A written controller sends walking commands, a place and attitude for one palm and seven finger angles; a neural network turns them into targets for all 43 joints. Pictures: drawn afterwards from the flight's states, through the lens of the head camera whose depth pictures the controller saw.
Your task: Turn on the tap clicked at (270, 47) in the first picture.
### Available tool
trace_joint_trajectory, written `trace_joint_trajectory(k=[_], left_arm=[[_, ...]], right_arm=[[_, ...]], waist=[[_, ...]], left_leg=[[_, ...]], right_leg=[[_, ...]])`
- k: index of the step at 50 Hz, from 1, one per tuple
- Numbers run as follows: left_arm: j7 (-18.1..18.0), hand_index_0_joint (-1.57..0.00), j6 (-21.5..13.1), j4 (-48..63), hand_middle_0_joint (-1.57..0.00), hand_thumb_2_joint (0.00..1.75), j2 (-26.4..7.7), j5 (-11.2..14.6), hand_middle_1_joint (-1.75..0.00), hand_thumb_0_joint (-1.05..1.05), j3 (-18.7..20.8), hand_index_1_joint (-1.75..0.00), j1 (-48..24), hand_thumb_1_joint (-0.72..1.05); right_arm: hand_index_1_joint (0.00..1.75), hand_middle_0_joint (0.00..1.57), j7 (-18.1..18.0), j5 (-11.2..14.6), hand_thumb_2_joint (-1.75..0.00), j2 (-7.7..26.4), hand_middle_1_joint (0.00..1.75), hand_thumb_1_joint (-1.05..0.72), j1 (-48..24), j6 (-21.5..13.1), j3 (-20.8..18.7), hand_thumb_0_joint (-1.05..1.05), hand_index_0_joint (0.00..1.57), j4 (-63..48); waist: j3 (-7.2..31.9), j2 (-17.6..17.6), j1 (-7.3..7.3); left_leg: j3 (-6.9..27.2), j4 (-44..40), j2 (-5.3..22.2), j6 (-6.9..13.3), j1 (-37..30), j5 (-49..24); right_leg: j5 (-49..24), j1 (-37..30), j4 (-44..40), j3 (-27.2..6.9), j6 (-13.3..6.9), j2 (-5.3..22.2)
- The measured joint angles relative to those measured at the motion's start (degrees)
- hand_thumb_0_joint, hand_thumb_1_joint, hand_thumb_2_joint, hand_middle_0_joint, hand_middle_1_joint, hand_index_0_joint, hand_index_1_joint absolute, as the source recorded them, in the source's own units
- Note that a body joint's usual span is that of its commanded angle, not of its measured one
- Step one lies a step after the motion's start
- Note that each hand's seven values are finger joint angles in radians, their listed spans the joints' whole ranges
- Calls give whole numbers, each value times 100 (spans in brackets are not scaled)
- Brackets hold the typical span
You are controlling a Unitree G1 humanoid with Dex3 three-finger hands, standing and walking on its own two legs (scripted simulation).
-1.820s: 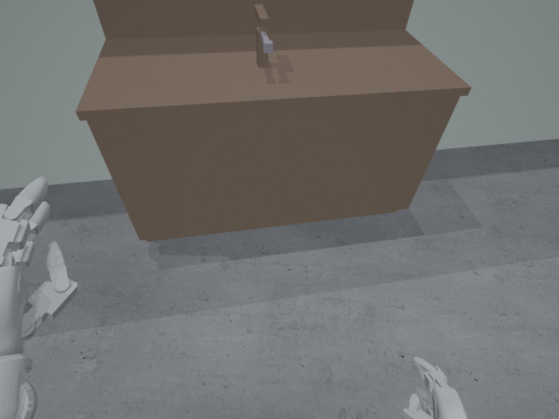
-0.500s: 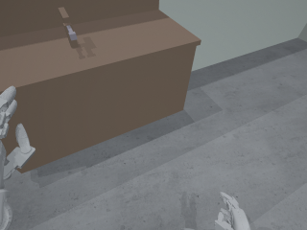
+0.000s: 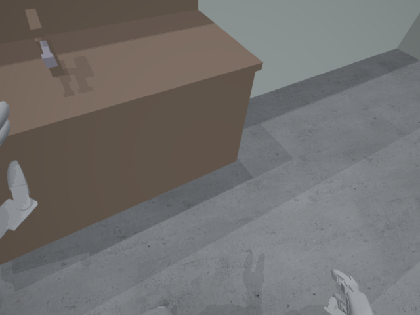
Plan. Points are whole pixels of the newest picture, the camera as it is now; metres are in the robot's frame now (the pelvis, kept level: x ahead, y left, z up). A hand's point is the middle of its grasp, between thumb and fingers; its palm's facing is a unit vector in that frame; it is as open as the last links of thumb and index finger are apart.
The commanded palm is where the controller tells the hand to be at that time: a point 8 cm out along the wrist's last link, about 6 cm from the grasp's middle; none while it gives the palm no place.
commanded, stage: turn to face it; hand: left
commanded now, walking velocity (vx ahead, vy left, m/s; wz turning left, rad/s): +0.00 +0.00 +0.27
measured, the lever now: (49, 60) +0.71 +0.47 +0.07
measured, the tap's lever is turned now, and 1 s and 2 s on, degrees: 0 0 0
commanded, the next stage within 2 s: take the last steps up to it in 0.20 s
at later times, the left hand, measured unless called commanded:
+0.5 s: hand (35, 204) +0.22 +0.23 +0.18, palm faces +0.53 -0.76 -0.37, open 7.4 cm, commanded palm +0.16 +0.27 +0.19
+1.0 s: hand (66, 188) +0.24 +0.20 +0.19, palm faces +0.56 -0.73 -0.39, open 7.4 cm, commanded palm +0.18 +0.24 +0.19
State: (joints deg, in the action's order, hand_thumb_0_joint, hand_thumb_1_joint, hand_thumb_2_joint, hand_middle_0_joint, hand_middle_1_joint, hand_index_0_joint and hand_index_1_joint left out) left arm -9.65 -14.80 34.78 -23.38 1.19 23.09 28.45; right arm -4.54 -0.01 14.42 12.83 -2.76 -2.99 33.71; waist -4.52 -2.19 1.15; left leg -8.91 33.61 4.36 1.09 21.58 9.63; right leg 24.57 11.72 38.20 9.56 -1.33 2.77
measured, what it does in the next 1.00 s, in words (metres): steps on the spot: right foot, then left foot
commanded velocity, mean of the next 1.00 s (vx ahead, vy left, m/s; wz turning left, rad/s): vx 0.22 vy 0.04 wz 0.13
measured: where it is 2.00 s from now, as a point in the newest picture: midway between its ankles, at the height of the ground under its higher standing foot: (204, 300)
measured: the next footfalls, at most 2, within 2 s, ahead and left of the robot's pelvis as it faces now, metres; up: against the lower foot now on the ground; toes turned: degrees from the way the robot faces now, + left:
right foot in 0.22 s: +0.08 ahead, -0.13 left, +0.00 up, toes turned -2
left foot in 0.52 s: +0.08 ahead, +0.08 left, +0.00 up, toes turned +16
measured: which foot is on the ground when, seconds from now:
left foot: down 0.00-0.28, up 0.30-0.50, down 0.52-0.86, up 0.88-1.00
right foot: down 0.00-0.00, up 0.02-0.20, down 0.22-0.54, up 0.56-0.84, down 0.86-1.00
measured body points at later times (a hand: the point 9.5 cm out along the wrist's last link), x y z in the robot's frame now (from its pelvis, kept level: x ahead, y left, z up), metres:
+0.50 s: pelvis +0.04 -0.03 +0.01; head +0.05 -0.03 +0.46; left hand +0.18 +0.27 +0.20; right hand +0.23 -0.24 -0.08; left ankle +0.04 +0.07 -0.72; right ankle +0.04 -0.13 -0.72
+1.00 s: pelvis +0.07 -0.06 +0.01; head +0.08 -0.08 +0.46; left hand +0.21 +0.24 +0.21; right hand +0.25 -0.27 -0.10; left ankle +0.05 +0.06 -0.65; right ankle +0.11 -0.16 -0.72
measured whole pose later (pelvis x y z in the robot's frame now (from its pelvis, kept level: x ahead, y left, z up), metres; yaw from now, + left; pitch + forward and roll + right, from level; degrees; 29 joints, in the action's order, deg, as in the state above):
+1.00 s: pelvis +0.07 -0.06 +0.01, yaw +11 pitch -2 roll +1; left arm -8.5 -12.5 24.4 -17.4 0.4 17.9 24.6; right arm -3.6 0.0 12.5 13.1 -3.4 -0.3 40.2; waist -1.1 1.8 -0.2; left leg -3.2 61.7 3.3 -0.5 27.7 22.2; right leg 15.3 14.2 31.0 8.5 -1.4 3.8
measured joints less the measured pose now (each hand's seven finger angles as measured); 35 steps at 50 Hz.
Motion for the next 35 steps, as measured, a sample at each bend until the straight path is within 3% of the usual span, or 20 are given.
trace_joint_trajectory(k=[3,5,10,12,14,16,20,23,26,28,31,35], left_arm=[[18,-22,58,-364,-21,90,-23,36,-30,1,-9,-31,-426,89],[38,-22,178,-472,-21,90,33,42,-30,1,-47,-31,-560,89],[82,-21,285,-194,-21,90,83,139,-30,2,-136,-31,-181,89],[105,-21,276,-186,-21,90,39,149,-30,2,-140,-31,-68,89],[128,-21,287,-311,-21,90,114,135,-30,1,-205,-31,-67,89],[129,-22,352,-439,-21,90,230,153,-30,1,-281,-31,-106,89],[91,-22,418,-732,-21,90,436,67,-30,1,-413,-31,-281,89],[64,-22,404,-733,-21,90,451,4,-30,1,-441,-31,-328,89],[4,-22,368,-481,-21,90,385,8,-30,1,-392,-31,-231,89],[-43,-21,318,-431,-21,90,327,31,-30,2,-327,-31,-216,89],[-33,-21,295,-593,-21,90,262,-30,-30,2,-317,-31,-287,89],[24,-21,242,-635,-21,90,257,-39,-30,2,-295,-31,-242,89]], right_arm=[[30,20,29,5,-90,-225,29,-91,-149,-30,27,1,19,21],[29,20,120,9,-90,-367,29,-91,-231,-72,119,1,19,11],[30,20,283,19,-90,-644,29,-91,-239,-241,394,1,20,-150],[30,20,282,30,-90,-697,29,-91,-208,-282,476,1,20,-177],[30,20,265,36,-90,-657,30,-91,-186,-260,514,1,20,-100],[30,20,249,46,-90,-591,30,-91,-154,-208,513,1,20,24],[30,20,160,19,-90,-394,30,-91,-137,-63,477,1,20,249],[30,20,98,-10,-90,-269,30,-91,-112,21,401,1,20,243],[30,20,45,-8,-90,-177,30,-91,-77,45,290,1,20,122],[30,20,15,13,-90,-208,29,-91,-116,29,220,1,20,84],[30,20,15,26,-90,-274,29,-91,-88,-91,179,1,20,107],[30,20,85,67,-90,-389,29,-91,25,-222,243,1,20,175]], waist=[[32,-101,-6],[59,-8,34],[136,242,12],[128,324,-61],[132,519,-133],[200,528,-211],[256,359,-238],[257,215,-185],[246,79,-145],[208,-79,-168],[298,47,-68],[441,223,-49]], left_leg=[[30,228,-78,64,-21,303],[158,163,-50,24,-64,308],[382,68,33,-106,-96,294],[464,162,45,-182,-77,350],[602,255,116,-218,-75,414],[679,722,-6,-229,28,872],[515,1394,-257,-197,64,1497],[272,832,-295,-137,-186,1389],[90,-131,-341,-11,-609,658],[-11,-39,-398,123,-631,581],[124,-47,-301,165,-646,666],[257,-355,-151,109,-758,505]], right_leg=[[666,422,1235,-432,177,-76],[699,615,1482,-530,232,-159],[140,519,234,-479,325,-128],[-490,322,-355,-409,294,-129],[-715,213,-440,-273,102,-221],[-578,202,-389,-237,-6,-170],[-518,125,-458,-167,-20,45],[-519,102,-491,-54,11,145],[-360,192,-206,-12,69,202],[13,428,433,-282,126,243],[475,911,1647,-529,181,43],[88,1222,1652,-474,261,55]])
